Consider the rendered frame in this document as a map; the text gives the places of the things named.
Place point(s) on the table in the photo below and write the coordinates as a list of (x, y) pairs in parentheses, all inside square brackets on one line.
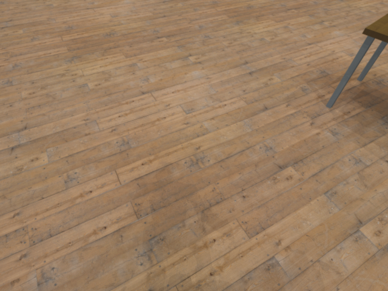
[(377, 30)]

